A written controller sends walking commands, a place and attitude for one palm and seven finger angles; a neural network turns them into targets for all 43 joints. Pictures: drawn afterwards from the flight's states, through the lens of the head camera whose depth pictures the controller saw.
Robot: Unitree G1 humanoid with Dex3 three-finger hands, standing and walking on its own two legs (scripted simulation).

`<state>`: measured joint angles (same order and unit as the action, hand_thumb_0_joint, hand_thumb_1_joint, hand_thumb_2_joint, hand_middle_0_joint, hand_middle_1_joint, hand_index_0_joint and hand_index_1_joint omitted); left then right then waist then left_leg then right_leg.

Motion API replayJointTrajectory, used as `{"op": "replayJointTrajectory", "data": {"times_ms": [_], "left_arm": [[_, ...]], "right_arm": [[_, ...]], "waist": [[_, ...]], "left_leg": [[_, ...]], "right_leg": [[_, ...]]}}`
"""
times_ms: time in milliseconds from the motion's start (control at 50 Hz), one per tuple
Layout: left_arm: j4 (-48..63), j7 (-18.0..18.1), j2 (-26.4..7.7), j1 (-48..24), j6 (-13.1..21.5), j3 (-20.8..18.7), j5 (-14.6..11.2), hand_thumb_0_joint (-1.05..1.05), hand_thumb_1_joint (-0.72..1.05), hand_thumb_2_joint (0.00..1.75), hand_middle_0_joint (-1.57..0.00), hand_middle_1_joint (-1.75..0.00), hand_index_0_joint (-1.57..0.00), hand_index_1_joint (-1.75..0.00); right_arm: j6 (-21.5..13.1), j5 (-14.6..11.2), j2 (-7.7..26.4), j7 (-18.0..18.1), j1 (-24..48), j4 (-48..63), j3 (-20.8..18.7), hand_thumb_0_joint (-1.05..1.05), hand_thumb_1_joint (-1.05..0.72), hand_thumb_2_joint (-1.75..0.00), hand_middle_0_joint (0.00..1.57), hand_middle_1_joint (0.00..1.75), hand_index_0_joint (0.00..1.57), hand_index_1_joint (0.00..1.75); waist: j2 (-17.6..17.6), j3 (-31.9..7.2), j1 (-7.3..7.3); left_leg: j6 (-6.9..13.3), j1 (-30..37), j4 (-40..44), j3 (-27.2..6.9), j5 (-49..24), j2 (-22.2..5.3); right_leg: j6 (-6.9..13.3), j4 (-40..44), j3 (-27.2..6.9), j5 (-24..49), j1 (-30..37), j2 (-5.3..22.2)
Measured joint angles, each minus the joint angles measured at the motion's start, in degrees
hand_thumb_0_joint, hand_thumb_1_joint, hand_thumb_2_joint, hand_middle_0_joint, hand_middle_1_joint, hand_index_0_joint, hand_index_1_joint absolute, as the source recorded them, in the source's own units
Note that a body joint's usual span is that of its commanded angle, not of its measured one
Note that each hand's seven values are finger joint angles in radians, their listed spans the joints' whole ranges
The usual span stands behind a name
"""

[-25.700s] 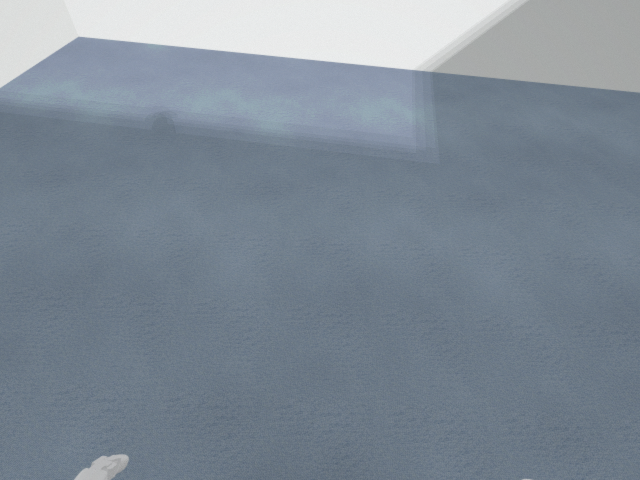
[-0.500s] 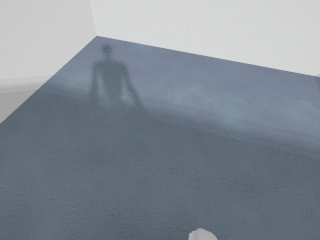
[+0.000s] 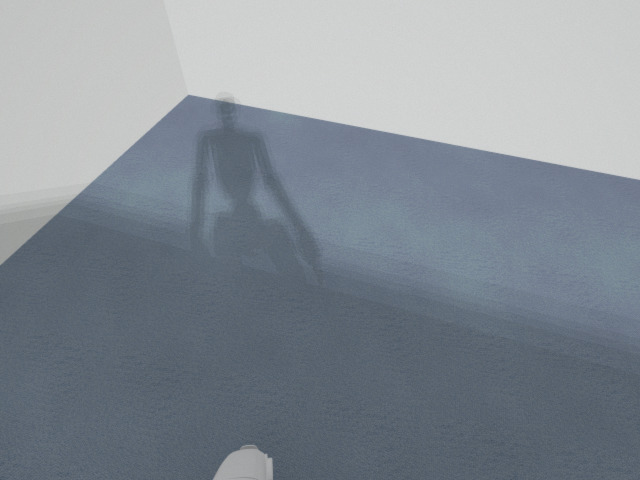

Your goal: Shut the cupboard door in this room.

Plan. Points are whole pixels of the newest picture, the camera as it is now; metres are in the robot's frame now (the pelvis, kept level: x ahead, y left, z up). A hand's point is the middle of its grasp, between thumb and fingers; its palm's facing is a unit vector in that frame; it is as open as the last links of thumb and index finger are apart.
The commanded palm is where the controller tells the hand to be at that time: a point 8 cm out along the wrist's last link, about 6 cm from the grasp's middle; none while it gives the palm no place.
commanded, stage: walk around to get in front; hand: left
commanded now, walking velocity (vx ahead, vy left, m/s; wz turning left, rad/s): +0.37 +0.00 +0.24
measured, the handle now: out of the picture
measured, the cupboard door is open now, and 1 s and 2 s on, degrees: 82 82 82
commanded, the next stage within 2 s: walk to a spot facing it in 0.22 s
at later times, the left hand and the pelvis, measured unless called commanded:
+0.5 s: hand (171, 409) +0.25 +0.25 -0.17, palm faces +0.11 -0.98 -0.18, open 7.3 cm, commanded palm none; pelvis +0.18 +0.06 +0.00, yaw +4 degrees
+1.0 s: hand (181, 423) +0.23 +0.23 -0.16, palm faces +0.38 -0.88 -0.28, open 7.3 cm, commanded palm none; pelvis +0.22 +0.01 +0.00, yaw +21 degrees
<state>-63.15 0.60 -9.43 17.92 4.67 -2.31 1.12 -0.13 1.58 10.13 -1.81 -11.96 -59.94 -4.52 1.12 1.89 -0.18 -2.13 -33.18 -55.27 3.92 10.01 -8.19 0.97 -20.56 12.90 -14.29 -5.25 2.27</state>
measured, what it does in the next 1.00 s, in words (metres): walks ahead, turning left: left foot, then right foot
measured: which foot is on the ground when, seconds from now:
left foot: up 0.00-0.14, down 0.16-0.68, up 0.70-1.00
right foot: down 0.00-0.18, up 0.20-0.66, down 0.68-1.00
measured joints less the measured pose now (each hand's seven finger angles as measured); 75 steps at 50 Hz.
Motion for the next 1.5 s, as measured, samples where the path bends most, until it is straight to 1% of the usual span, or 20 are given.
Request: {"op": "replayJointTrajectory", "data": {"times_ms": [140,180,220,260,320,460,620,660,680,740,800,860,1040,1100,1140,1160,1220,1320,1400,1500], "left_arm": [[-2.54,-0.13,0.53,4.34,-0.48,0.37,0.22,0.0,0.92,0.9,-0.2,-0.3,-0.2,-0.29],[-3.32,-0.33,0.67,5.55,-1.05,0.32,-0.03,0.0,0.92,0.9,-0.2,-0.3,-0.2,-0.29],[-3.75,-0.66,0.51,4.68,-2.3,0.4,-0.34,0.0,0.92,0.9,-0.2,-0.3,-0.2,-0.29],[-3.58,-0.75,0.26,3.28,-2.9,0.27,-0.36,0.0,0.92,0.9,-0.2,-0.3,-0.2,-0.29],[-2.33,-0.87,-0.35,0.49,-3.12,-0.31,-0.07,0.01,0.91,0.9,-0.2,-0.3,-0.2,-0.29],[2.56,-0.16,-1.68,-6.41,-3.75,-0.85,-0.01,0.0,0.92,0.9,-0.19,-0.3,-0.2,-0.29],[7.03,0.22,-0.68,-12.63,-4.57,-0.4,-0.72,0.0,0.92,0.9,-0.19,-0.3,-0.2,-0.29],[7.78,0.14,-0.28,-12.76,-4.15,-0.17,-0.82,0.0,0.91,0.9,-0.19,-0.3,-0.2,-0.29],[7.97,0.17,0.1,-12.78,-3.65,-0.04,-0.73,0.0,0.91,0.9,-0.19,-0.3,-0.2,-0.29],[8.49,0.36,1.38,-12.96,-2.75,0.71,-0.5,0.0,0.91,0.9,-0.19,-0.3,-0.2,-0.29],[8.83,0.75,2.07,-12.02,-3.11,0.99,-0.57,0.0,0.91,0.9,-0.2,-0.3,-0.2,-0.29],[8.91,1.36,1.87,-10.51,-3.36,0.23,-0.75,-0.01,0.92,0.9,-0.2,-0.3,-0.2,-0.3],[8.15,0.92,-2.7,-6.79,-5.1,-0.8,0.4,-0.01,0.92,0.9,-0.2,-0.3,-0.2,-0.3],[8.09,0.65,-4.3,-6.03,-5.55,-1.27,0.56,0.0,0.92,0.9,-0.2,-0.3,-0.2,-0.3],[8.09,0.42,-5.3,-5.33,-5.9,-1.61,0.36,0.0,0.91,0.9,-0.2,-0.3,-0.2,-0.3],[8.12,0.25,-5.77,-4.84,-6.22,-1.8,0.12,0.0,0.91,0.9,-0.2,-0.3,-0.2,-0.3],[7.63,0.16,-7.48,-5.47,-8.4,-2.2,-0.02,0.0,0.91,0.9,-0.2,-0.3,-0.2,-0.29],[8.25,-0.52,-7.16,-7.19,-8.54,-2.09,-0.37,0.01,0.91,0.9,-0.19,-0.3,-0.2,-0.29],[9.51,-0.44,-6.29,-8.23,-7.91,-1.63,-0.65,0.0,0.91,0.9,-0.19,-0.3,-0.2,-0.29],[10.77,0.01,-5.04,-10.39,-7.73,-1.06,-1.09,0.0,0.91,0.9,-0.19,-0.3,-0.2,-0.29]], "right_arm": [[-0.84,0.05,0.17,-0.73,3.9,1.97,0.61,0.01,-0.91,-0.9,0.19,0.3,0.2,0.3],[-2.27,0.42,0.32,-0.57,4.29,2.73,0.72,0.01,-0.91,-0.9,0.19,0.3,0.2,0.3],[-3.34,0.31,-0.03,0.09,4.67,3.09,0.85,0.01,-0.91,-0.9,0.19,0.3,0.2,0.3],[-3.67,0.13,-0.56,0.76,4.11,2.83,1.13,0.0,-0.91,-0.9,0.19,0.3,0.2,0.3],[-4.11,-0.34,-1.36,2.04,2.08,1.98,0.79,0.0,-0.92,-0.9,0.2,0.3,0.2,0.3],[-3.77,-0.66,-1.95,2.42,-5.02,-1.71,1.62,-0.01,-0.94,-0.9,0.2,0.3,0.2,0.3],[-0.5,-0.12,-4.0,1.75,-8.86,-3.77,1.68,0.01,-0.91,-0.9,0.2,0.3,0.2,0.3],[0.26,-0.15,-3.82,1.71,-9.07,-3.54,1.32,0.01,-0.91,-0.9,0.2,0.3,0.2,0.3],[0.55,-0.34,-3.42,1.63,-8.99,-3.34,1.1,0.01,-0.91,-0.9,0.2,0.3,0.21,0.3],[1.89,-0.8,-1.86,1.63,-6.82,-2.1,0.32,0.01,-0.9,-0.9,0.2,0.3,0.2,0.3],[3.03,-0.63,0.0,1.32,-4.32,-0.79,-0.44,0.01,-0.91,-0.9,0.2,0.3,0.2,0.3],[3.71,-0.42,2.02,0.93,-1.98,0.8,-1.12,0.01,-0.91,-0.9,0.19,0.3,0.2,0.3],[4.6,-0.39,5.63,0.19,4.6,5.13,-1.63,0.01,-0.91,-0.9,0.19,0.3,0.2,0.3],[4.18,-0.58,5.63,0.05,6.24,6.61,-1.11,0.01,-0.91,-0.9,0.19,0.3,0.2,0.3],[3.49,-0.61,5.58,-0.12,6.64,7.76,-0.68,0.01,-0.91,-0.9,0.19,0.3,0.2,0.3],[2.87,-0.53,5.55,-0.17,6.65,8.27,-0.54,0.01,-0.91,-0.9,0.19,0.3,0.2,0.3],[1.81,-0.36,3.71,0.14,6.67,8.69,0.46,0.01,-0.91,-0.9,0.19,0.3,0.2,0.3],[1.97,-0.35,2.02,0.9,4.63,7.95,1.74,0.01,-0.9,-0.9,0.2,0.3,0.2,0.3],[2.09,-0.38,1.3,0.9,3.18,7.3,1.88,0.01,-0.9,-0.9,0.2,0.3,0.21,0.3],[2.43,-0.09,1.18,0.84,1.63,6.87,1.28,0.01,-0.9,-0.9,0.2,0.3,0.21,0.3]], "waist": [[-1.58,1.7,2.78],[-2.3,1.94,2.66],[-2.91,2.97,2.48],[-2.89,3.18,2.4],[-2.92,2.81,1.85],[-3.44,0.68,-0.02],[-2.21,1.22,-2.71],[-1.63,1.12,-3.08],[-0.86,1.2,-3.08],[0.81,2.72,-3.61],[0.69,3.22,-2.86],[0.48,2.95,-1.99],[-1.47,2.85,0.65],[-2.46,3.29,1.56],[-2.99,3.21,1.86],[-3.19,2.9,1.85],[-5.0,3.64,2.09],[-3.59,3.43,1.52],[-2.87,3.01,0.9],[-1.71,2.91,-0.87]], "left_leg": [[2.01,5.95,18.34,2.62,0.69,1.69],[3.61,8.64,20.83,3.36,-1.12,3.13],[5.38,9.14,17.48,4.08,1.89,4.12],[6.05,11.88,18.65,4.99,3.91,4.64],[5.76,17.08,24.29,6.27,3.07,5.72],[5.89,24.61,33.65,5.83,1.58,8.31],[3.75,23.93,29.94,1.6,5.33,8.66],[2.79,22.67,26.77,0.68,7.45,8.54],[2.25,21.53,24.14,0.03,8.9,8.15],[0.75,14.67,6.77,-1.99,18.77,8.26],[-0.46,8.71,-7.22,-1.61,17.77,7.51],[-1.35,5.65,-11.43,-1.95,14.17,5.98],[-2.1,9.11,2.14,-0.63,13.28,3.65],[-1.49,12.2,9.06,0.72,14.05,3.87],[-0.99,15.69,17.0,1.55,10.32,4.32],[0.73,16.83,20.14,1.4,9.06,4.76],[3.11,15.73,18.61,0.42,9.32,6.32],[3.39,17.3,24.84,-3.04,5.03,7.38],[3.49,17.82,27.92,-4.91,2.84,8.84],[2.75,16.62,27.64,-7.63,2.09,10.26]], "right_leg": [[-3.71,-1.55,2.69,-6.26,5.67,1.51],[-4.13,-10.1,2.15,-10.78,3.76,3.88],[-2.85,-27.46,-3.23,-14.38,-2.9,4.53],[-1.89,-41.07,-6.84,-12.92,-10.02,3.99],[-1.73,-47.97,-8.86,-7.06,-18.43,4.29],[-4.26,-40.86,-9.23,1.8,-26.86,5.61],[-5.44,-21.41,-8.42,-1.33,-19.92,3.05],[-5.39,-14.24,-7.59,1.34,-15.71,2.16],[-3.81,-11.82,-6.77,3.66,-14.27,1.75],[0.88,-13.47,-3.87,0.42,-13.57,2.15],[1.48,-11.4,-1.57,0.13,-11.47,3.42],[1.41,-9.15,0.6,0.98,-9.88,4.29],[0.53,-9.11,6.27,0.74,-9.11,7.41],[-0.28,-11.33,7.98,-0.06,-10.23,8.78],[-1.22,-14.54,8.99,-1.4,-11.57,10.1],[-1.9,-17.37,8.87,-2.67,-12.91,10.9],[-4.61,-30.91,-0.74,-14.13,-18.56,8.88],[-6.29,-42.32,-8.24,-9.63,-23.26,4.72],[-7.01,-40.28,-10.96,-8.39,-22.71,3.57],[-6.91,-29.95,-12.02,-11.11,-18.56,1.86]]}}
